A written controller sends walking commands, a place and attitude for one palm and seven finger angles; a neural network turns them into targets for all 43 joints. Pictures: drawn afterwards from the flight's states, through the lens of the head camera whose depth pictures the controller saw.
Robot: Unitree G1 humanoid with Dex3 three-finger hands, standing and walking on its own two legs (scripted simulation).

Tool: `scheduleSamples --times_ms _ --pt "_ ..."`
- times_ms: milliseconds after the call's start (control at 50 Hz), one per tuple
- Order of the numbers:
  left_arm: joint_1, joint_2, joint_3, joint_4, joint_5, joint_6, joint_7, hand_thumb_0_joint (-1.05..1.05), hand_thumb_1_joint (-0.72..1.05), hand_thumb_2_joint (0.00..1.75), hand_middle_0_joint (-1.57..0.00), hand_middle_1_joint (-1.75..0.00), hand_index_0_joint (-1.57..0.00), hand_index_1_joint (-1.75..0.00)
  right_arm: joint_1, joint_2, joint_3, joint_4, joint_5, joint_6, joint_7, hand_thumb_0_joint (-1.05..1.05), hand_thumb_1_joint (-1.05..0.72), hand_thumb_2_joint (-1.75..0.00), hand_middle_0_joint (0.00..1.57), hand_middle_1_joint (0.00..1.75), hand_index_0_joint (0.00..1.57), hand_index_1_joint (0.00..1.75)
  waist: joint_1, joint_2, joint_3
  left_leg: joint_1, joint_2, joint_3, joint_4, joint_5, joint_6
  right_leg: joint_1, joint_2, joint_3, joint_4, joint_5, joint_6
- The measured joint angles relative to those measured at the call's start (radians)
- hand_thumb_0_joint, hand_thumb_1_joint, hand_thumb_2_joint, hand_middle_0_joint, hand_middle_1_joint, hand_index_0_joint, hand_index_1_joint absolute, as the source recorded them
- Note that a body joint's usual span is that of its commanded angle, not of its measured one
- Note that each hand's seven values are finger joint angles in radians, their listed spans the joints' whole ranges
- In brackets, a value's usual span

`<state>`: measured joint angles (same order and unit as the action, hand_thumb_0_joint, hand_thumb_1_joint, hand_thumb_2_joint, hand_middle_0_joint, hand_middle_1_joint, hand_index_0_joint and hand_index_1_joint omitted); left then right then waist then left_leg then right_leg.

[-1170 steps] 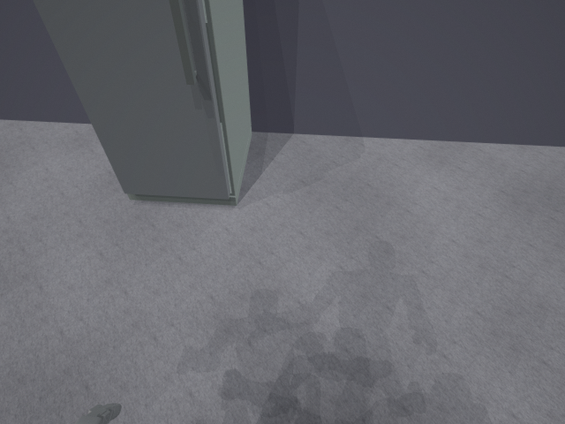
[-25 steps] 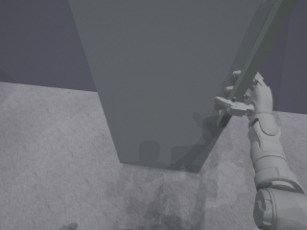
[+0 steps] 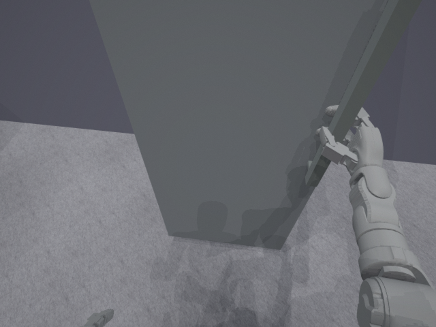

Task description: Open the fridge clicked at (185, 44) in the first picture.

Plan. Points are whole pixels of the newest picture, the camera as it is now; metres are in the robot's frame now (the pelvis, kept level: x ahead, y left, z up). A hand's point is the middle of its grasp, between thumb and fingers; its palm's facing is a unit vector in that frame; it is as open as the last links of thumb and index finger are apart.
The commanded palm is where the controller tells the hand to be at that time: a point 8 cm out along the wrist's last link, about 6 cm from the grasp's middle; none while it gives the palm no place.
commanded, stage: grip the handle and tug to test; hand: right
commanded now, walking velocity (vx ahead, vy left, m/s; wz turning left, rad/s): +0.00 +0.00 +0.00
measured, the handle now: (345, 102) +0.50 -0.16 +0.17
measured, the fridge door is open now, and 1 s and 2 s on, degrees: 0 1 26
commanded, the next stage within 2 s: pull the door a little, standing still in 0.52 s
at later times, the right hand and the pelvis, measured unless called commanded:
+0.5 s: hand (327, 145) +0.43 -0.14 +0.11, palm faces +0.01 +1.00 +0.01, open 6.3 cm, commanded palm +0.38 -0.20 +0.11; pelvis +0.01 +0.00 +0.00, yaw +2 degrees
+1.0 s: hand (327, 147) +0.43 -0.14 +0.12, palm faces +0.01 +1.00 +0.01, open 6.3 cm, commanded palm +0.36 -0.19 +0.11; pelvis +0.05 +0.00 +0.01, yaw +3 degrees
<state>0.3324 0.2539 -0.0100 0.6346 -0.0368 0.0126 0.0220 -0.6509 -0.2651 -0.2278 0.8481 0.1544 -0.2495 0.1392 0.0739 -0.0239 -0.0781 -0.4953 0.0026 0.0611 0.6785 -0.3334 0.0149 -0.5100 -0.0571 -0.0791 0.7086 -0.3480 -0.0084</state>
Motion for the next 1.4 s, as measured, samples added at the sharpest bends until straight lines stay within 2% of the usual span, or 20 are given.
scheduleSamples --times_ms 140,240,480,660,800,920,1000,1080,1220,1300,1400 --pt "-0.007 -0.001 -0.004 0.000 0.002 0.003 0.002 0.01 0.90 0.89 -0.20 -0.30 -0.20 -0.30 -0.033 -0.004 -0.001 0.034 -0.004 -0.001 0.011 0.01 -0.63 -0.81 0.35 1.35 0.35 1.32 0.000 0.005 0.001 -0.011 0.002 0.004 0.005 0.002 0.000 -0.013 0.002 0.005 0.006 0.003 -0.001" --pt "0.001 0.000 -0.001 -0.010 0.002 0.002 -0.004 0.01 0.90 0.89 -0.20 -0.30 -0.20 -0.30 -0.019 -0.004 -0.003 0.018 0.001 0.005 -0.009 0.01 -0.64 -0.82 0.33 1.36 0.34 1.33 0.005 0.001 -0.002 -0.015 0.001 -0.003 0.006 0.005 -0.001 -0.014 0.001 -0.002 0.006 0.004 -0.002" --pt "0.029 -0.001 0.010 -0.026 -0.002 -0.003 -0.022 0.01 0.90 0.89 -0.20 -0.30 -0.20 -0.30 0.124 0.009 -0.007 -0.160 0.019 0.055 -0.054 0.01 -0.70 -0.79 0.27 1.39 0.28 1.35 0.013 -0.008 -0.013 0.015 -0.010 -0.033 -0.014 0.001 -0.003 0.033 -0.008 -0.032 -0.019 -0.009 -0.001" --pt "0.018 -0.006 0.019 -0.041 -0.003 -0.007 -0.028 0.01 0.90 0.89 -0.20 -0.30 -0.20 -0.30 0.254 0.028 0.007 -0.342 0.030 0.115 -0.058 0.01 -0.72 -0.75 0.25 1.39 0.26 1.35 0.003 -0.008 -0.019 0.067 -0.015 -0.043 -0.056 -0.005 -0.005 0.089 -0.009 -0.041 -0.062 -0.017 0.002" --pt "-0.016 -0.006 0.025 -0.025 0.004 -0.005 -0.021 0.01 0.90 0.89 -0.20 -0.30 -0.20 -0.30 0.243 0.059 0.046 -0.370 0.015 0.137 -0.067 0.01 -0.70 -0.77 0.27 1.37 0.28 1.34 -0.027 -0.007 -0.013 0.087 -0.009 -0.018 -0.069 -0.011 -0.004 0.095 -0.001 -0.013 -0.068 -0.019 0.005" --pt "-0.039 -0.014 0.020 -0.046 0.006 -0.006 -0.030 0.01 0.90 0.89 -0.20 -0.30 -0.20 -0.30 0.296 0.062 0.046 -0.415 0.023 0.157 -0.078 0.02 -0.71 -0.77 0.25 1.37 0.27 1.35 -0.029 -0.011 -0.023 0.107 -0.009 -0.031 -0.084 -0.007 -0.003 0.121 0.004 -0.013 -0.088 -0.010 0.006" --pt "-0.044 -0.021 0.013 -0.069 0.005 -0.008 -0.036 0.01 0.90 0.89 -0.20 -0.30 -0.20 -0.30 0.376 0.060 0.038 -0.493 0.037 0.172 -0.075 0.02 -0.72 -0.76 0.23 1.37 0.24 1.35 -0.030 -0.012 -0.026 0.127 -0.013 -0.050 -0.093 -0.005 -0.003 0.149 0.006 -0.014 -0.099 -0.005 0.003" --pt "-0.044 -0.024 0.007 -0.088 0.002 -0.007 -0.040 0.01 0.90 0.89 -0.20 -0.30 -0.20 -0.30 0.512 0.065 0.037 -0.628 0.055 0.188 -0.068 0.02 -0.72 -0.75 0.21 1.36 0.22 1.35 -0.036 -0.012 -0.029 0.154 -0.018 -0.063 -0.105 0.002 0.000 0.186 0.009 -0.008 -0.111 0.002 0.006" --pt "-0.053 -0.024 0.009 -0.125 0.004 -0.013 -0.040 0.01 0.90 0.89 -0.20 -0.30 -0.20 -0.30 0.900 0.111 0.087 -1.027 0.073 0.217 -0.076 0.02 -0.70 -0.72 0.19 1.31 0.20 1.31 -0.059 -0.018 -0.032 0.199 -0.020 -0.046 -0.114 -0.001 0.002 0.246 0.007 0.004 -0.114 -0.012 0.009" --pt "-0.085 -0.018 0.004 -0.099 0.021 -0.004 0.016 0.01 0.90 0.89 -0.20 -0.30 -0.20 -0.30 1.006 0.074 0.182 -1.108 -0.034 0.166 -0.115 -0.02 -0.62 -0.72 0.26 1.32 0.25 1.33 -0.078 -0.011 -0.010 0.254 0.000 -0.032 -0.141 -0.011 -0.011 0.274 0.026 0.018 -0.108 0.004 -0.005" --pt "-0.140 -0.018 0.002 -0.104 0.044 0.031 0.036 0.01 0.90 0.89 -0.20 -0.30 -0.20 -0.30 1.068 0.090 0.250 -1.130 -0.083 0.172 -0.179 -0.04 -0.57 -0.74 0.33 1.33 0.32 1.36 -0.074 -0.033 0.015 0.245 0.017 -0.018 -0.062 0.065 -0.028 0.339 0.043 0.037 -0.186 0.066 0.000"
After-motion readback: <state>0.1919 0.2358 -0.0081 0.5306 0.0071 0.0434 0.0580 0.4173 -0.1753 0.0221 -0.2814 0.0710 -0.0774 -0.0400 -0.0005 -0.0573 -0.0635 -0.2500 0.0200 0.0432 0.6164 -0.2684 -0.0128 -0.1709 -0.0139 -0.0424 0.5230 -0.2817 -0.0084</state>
